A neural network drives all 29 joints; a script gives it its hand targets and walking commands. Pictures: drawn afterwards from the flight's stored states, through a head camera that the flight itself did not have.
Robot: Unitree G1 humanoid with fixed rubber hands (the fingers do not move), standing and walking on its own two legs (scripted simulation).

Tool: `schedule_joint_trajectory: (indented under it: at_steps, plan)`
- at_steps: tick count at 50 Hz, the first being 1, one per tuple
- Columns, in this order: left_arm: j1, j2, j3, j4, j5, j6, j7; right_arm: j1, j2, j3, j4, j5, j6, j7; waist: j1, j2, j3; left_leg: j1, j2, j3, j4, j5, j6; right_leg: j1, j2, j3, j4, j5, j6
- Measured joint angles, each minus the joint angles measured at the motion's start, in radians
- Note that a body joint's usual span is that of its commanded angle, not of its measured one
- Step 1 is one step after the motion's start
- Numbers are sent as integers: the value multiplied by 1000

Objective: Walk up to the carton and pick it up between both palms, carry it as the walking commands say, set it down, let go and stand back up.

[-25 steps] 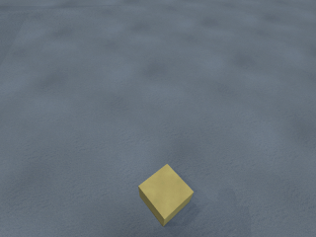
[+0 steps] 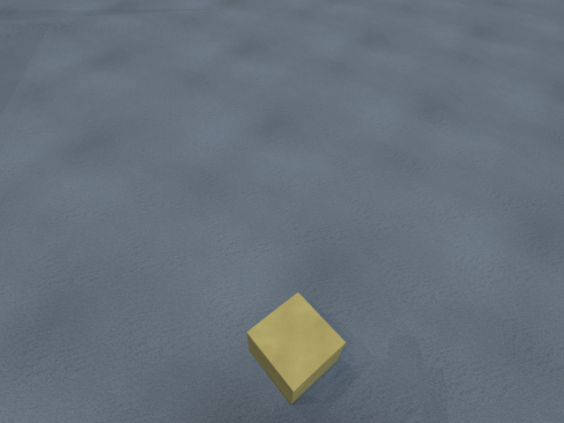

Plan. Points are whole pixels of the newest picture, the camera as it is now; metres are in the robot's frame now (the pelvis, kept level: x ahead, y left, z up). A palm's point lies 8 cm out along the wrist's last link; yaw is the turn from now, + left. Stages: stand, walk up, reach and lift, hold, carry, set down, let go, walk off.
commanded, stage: walk up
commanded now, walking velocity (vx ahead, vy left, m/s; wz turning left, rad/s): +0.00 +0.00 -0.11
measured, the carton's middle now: (294, 346) +0.47 -0.04 -0.68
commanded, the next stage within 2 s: none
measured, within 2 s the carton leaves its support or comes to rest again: neither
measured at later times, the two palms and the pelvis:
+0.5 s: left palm out of the picture +0.02 +0.24 -0.14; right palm out of the picture +0.06 -0.25 -0.13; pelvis +0.00 +0.00 +0.00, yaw +0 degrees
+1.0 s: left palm out of the picture +0.02 +0.24 -0.14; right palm out of the picture +0.06 -0.25 -0.13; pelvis +0.00 +0.00 +0.00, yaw -1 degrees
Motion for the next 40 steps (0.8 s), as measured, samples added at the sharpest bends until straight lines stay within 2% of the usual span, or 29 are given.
schedule_joint_trajectory:
  at_steps: [40]
  plan:
    - [-1, 0, 0, 0, 0, -1, 0, -7, 0, 0, 0, 0, 0, -1, 0, 0, 0, 0, 4, 5, 5, -6, 0, -1, 4, 6, 0, 0, 0]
